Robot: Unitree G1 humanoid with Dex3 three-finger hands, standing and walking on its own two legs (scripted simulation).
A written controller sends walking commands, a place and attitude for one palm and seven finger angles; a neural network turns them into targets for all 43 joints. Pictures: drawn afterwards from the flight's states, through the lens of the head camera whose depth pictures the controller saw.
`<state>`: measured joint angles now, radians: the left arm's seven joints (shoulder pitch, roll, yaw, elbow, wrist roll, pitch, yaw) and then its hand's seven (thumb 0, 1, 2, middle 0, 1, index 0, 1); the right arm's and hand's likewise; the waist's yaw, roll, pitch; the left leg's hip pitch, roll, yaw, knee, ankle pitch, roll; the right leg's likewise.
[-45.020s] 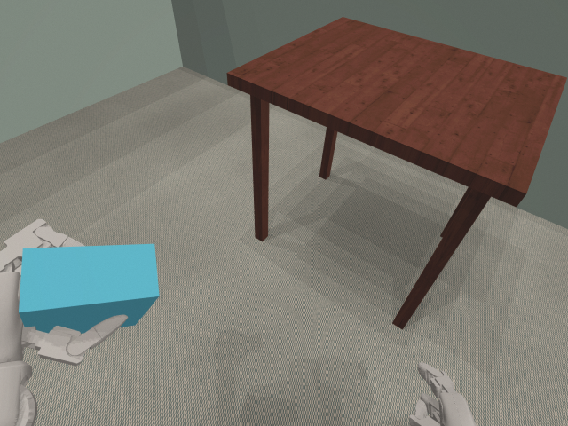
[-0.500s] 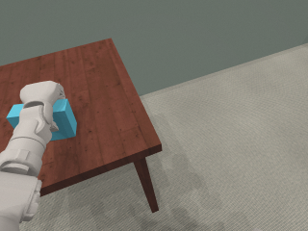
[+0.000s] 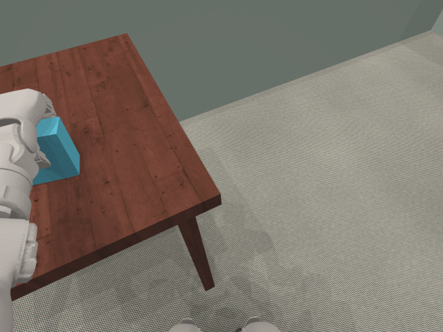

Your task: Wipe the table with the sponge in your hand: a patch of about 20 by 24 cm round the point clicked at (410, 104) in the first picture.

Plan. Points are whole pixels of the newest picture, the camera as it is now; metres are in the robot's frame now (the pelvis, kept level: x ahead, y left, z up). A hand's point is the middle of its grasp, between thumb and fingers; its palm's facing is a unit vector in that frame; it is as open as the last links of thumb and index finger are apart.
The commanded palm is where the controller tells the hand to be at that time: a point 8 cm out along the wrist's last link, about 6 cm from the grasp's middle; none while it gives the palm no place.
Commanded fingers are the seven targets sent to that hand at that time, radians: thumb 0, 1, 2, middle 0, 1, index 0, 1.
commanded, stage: wipe forward along the third lane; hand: left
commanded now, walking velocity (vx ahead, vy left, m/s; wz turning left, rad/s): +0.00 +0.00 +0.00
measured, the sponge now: (34, 160) +0.43 +0.34 +0.09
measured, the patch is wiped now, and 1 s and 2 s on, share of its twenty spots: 0.80 0.90 0.90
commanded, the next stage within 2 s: wipe back along the third lane in 0.28 s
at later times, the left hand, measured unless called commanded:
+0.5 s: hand (30, 116) +0.51 +0.36 +0.13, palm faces -0.10 +0.03 -0.99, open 9.5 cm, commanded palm +0.48 +0.34 +0.14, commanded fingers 0.00 0.10 1.30 -1.20 -1.60 -1.20 -1.60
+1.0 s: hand (27, 127) +0.47 +0.35 +0.13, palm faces +0.07 +0.01 -1.00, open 9.5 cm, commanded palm +0.42 +0.31 +0.13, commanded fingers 0.00 0.10 1.30 -1.20 -1.60 -1.20 -1.60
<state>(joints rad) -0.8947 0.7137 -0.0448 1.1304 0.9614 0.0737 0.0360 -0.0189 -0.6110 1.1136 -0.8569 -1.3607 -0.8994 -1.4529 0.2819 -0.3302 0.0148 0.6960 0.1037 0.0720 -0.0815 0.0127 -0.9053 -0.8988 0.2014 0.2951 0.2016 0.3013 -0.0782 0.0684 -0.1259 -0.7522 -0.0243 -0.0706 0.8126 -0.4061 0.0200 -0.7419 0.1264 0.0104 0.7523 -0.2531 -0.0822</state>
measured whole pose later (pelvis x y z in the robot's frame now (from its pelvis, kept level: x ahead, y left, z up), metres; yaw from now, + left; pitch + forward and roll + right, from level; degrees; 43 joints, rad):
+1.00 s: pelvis +0.10 +0.07 +0.03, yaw +1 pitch +8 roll -1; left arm -0.48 0.45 -0.20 0.50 0.94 0.41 0.14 0.00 -0.47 1.07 -0.71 -1.50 -0.77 -1.58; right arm 0.13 -0.27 0.04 0.63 0.11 0.18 0.00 0.01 -0.91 -0.90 0.20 0.29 0.20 0.30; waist 0.05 0.07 -0.16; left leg -0.41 -0.08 -0.04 0.60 -0.32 0.07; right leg -0.39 0.05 0.04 0.56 -0.31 -0.01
